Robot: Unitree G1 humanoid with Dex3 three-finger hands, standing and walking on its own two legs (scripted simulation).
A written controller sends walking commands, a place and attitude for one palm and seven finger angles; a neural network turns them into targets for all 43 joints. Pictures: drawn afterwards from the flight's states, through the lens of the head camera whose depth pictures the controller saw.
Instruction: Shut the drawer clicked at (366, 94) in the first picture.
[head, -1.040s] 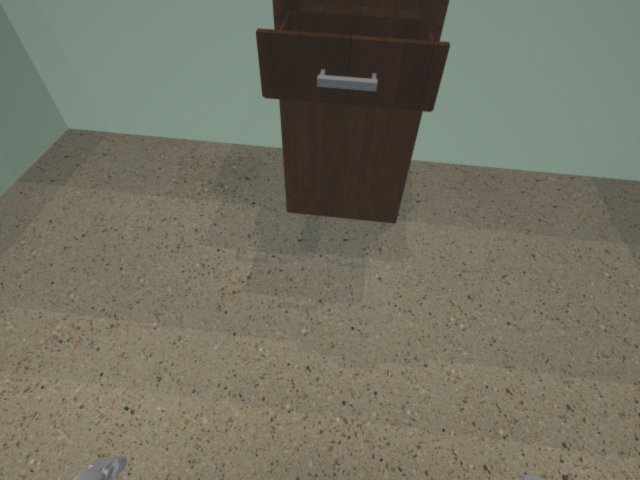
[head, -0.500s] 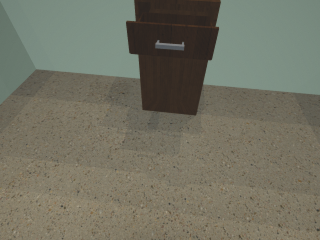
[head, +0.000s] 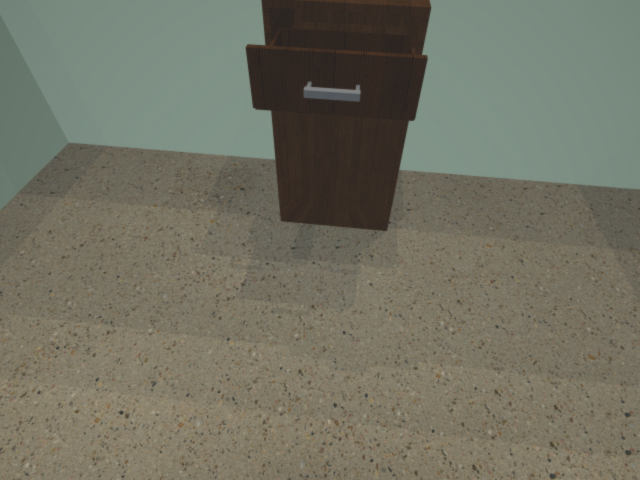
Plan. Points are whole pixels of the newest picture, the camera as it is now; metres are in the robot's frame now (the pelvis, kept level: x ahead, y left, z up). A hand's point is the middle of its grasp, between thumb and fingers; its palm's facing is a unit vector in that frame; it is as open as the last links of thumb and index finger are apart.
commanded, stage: look at it before walking up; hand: left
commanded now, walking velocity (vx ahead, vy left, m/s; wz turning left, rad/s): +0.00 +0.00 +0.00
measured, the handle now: (332, 90) +0.98 +0.03 +0.03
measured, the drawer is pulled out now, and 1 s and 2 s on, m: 0.29 0.29 0.29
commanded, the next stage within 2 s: walk to a spot facing it in 0.50 s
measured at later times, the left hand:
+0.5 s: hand out of the picture +0.07 +0.25 -0.16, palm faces -0.01 -0.94 -0.33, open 7.4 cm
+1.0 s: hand out of the picture +0.09 +0.16 -0.19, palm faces -0.08 -0.97 -0.22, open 7.4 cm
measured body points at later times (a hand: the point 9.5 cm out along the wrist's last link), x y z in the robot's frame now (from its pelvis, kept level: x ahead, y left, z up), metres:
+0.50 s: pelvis +0.00 +0.00 +0.00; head +0.00 +0.01 +0.45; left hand +0.07 +0.30 -0.13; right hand +0.08 -0.29 -0.13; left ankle +0.00 +0.14 -0.75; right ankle +0.00 -0.11 -0.75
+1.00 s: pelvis +0.06 -0.03 -0.03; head +0.08 -0.05 +0.42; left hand +0.09 +0.22 -0.17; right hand +0.01 -0.27 -0.19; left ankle +0.00 +0.13 -0.72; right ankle +0.06 -0.11 -0.75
